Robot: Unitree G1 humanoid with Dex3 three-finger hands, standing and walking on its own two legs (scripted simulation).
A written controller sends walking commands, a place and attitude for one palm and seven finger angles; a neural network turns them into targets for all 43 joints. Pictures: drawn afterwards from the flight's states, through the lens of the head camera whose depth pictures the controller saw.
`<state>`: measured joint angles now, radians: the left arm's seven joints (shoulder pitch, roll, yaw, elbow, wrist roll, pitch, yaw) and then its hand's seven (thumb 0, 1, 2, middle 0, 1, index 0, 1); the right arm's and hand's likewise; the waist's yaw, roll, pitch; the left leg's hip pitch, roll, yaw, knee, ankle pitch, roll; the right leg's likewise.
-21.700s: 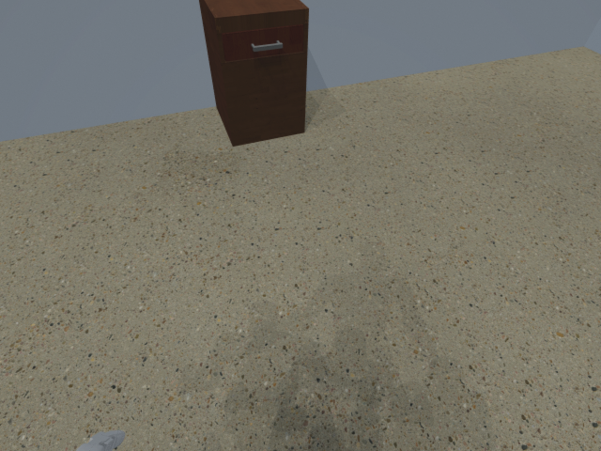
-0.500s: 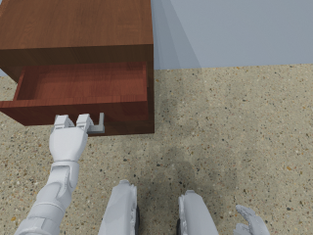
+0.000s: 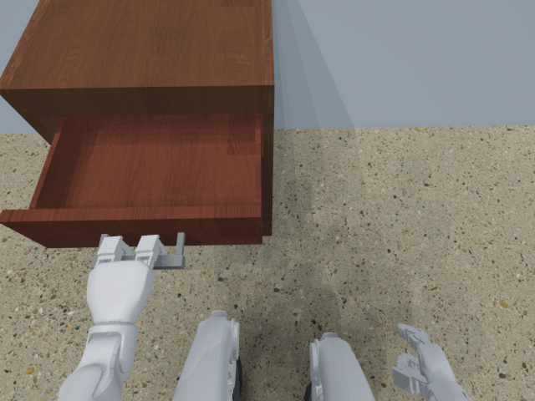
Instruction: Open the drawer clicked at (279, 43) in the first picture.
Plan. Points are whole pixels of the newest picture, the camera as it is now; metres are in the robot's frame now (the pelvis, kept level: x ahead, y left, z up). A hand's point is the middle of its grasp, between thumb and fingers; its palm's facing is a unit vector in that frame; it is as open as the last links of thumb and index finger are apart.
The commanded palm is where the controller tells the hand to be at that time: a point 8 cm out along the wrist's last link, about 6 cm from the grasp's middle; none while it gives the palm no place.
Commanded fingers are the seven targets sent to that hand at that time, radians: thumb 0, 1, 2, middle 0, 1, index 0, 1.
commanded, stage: pull the drawer open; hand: left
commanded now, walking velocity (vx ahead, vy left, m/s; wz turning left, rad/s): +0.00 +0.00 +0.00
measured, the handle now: (141, 251) +0.33 +0.24 -0.06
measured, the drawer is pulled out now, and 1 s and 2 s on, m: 0.20 0.30 0.30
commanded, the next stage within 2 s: open the thumb to release the handle in 1.18 s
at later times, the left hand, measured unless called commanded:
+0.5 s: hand (133, 321) +0.23 +0.23 -0.08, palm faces -0.07 -0.08 -0.99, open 5.5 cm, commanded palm +0.19 +0.23 -0.03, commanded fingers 0.00 0.90 0.90 -0.40 -1.35 -0.40 -1.35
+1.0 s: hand (126, 362) +0.17 +0.22 -0.07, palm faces -0.11 -0.09 -0.99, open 5.5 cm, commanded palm +0.14 +0.22 -0.03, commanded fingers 0.00 0.90 0.90 -0.40 -1.35 -0.40 -1.35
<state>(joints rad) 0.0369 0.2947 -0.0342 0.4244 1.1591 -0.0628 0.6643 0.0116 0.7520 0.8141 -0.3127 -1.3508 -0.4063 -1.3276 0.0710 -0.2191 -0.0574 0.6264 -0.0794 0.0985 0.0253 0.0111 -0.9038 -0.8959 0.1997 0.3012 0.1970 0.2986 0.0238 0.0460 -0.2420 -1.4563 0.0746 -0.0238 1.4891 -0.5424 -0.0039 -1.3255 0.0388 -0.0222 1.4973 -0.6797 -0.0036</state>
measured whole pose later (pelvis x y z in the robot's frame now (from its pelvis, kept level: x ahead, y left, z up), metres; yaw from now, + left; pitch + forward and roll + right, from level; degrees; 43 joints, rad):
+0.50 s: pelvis +0.00 +0.00 +0.00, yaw +0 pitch +29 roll -2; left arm 0.23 0.28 -0.05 0.29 1.16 -0.07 0.67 0.01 0.75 0.80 -0.31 -1.35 -0.41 -1.33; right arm 0.06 -0.21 -0.04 0.61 -0.09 0.09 0.01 0.01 -0.90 -0.90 0.20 0.30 0.20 0.30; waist 0.04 0.05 -0.25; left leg -1.46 0.07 -0.02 1.51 -0.55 -0.01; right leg -1.33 0.04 -0.02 1.52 -0.70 -0.01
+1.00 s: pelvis +0.00 -0.01 -0.02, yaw +1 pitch +28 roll -1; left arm 0.40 0.29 -0.03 0.18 1.17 -0.17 0.66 0.01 0.75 0.78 -0.31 -1.35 -0.41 -1.32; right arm 0.01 -0.20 -0.03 0.58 -0.10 0.09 0.00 0.01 -0.90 -0.90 0.20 0.30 0.20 0.30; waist 0.09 0.05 -0.27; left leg -1.49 0.07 -0.03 1.55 -0.56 -0.02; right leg -1.37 0.04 -0.03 1.59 -0.72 -0.02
